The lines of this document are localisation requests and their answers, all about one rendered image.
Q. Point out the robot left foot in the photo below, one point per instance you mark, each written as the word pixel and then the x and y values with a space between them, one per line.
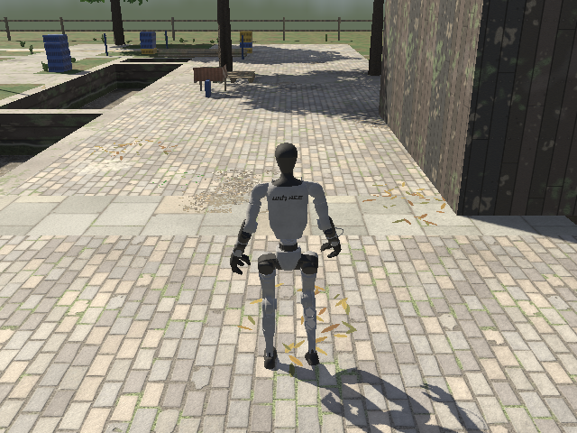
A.
pixel 269 362

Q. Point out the right robot upper arm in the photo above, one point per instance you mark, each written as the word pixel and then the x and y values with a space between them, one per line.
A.
pixel 315 190

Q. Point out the robot right hand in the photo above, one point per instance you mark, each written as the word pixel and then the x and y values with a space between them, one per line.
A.
pixel 337 249

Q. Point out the left robot upper arm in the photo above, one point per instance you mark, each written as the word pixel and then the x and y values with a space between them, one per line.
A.
pixel 259 191

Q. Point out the humanoid robot torso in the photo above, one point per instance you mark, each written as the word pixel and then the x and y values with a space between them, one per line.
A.
pixel 288 219

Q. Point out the robot left forearm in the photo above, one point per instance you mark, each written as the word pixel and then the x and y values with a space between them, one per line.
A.
pixel 241 242

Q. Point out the robot left hand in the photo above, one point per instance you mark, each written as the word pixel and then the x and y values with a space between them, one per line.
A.
pixel 234 260

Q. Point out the robot right forearm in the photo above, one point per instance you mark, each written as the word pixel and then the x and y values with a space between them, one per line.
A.
pixel 331 234

